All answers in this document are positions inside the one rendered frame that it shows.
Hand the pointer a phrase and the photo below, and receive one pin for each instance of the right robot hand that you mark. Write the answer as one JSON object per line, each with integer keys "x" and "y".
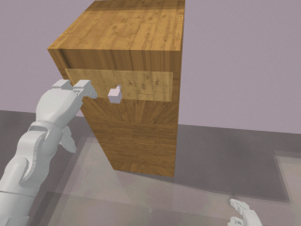
{"x": 250, "y": 218}

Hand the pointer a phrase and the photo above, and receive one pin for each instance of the drawer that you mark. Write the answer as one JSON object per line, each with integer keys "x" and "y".
{"x": 135, "y": 85}

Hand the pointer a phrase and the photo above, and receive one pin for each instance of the cabinet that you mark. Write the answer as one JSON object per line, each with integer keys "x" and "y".
{"x": 129, "y": 35}

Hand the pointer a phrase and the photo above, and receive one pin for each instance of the robot left forearm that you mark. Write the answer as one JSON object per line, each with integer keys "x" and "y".
{"x": 26, "y": 171}

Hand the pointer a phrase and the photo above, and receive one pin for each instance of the left robot hand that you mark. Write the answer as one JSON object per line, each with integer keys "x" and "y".
{"x": 60, "y": 104}

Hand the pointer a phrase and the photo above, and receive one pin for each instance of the handle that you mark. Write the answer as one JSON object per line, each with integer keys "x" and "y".
{"x": 115, "y": 95}

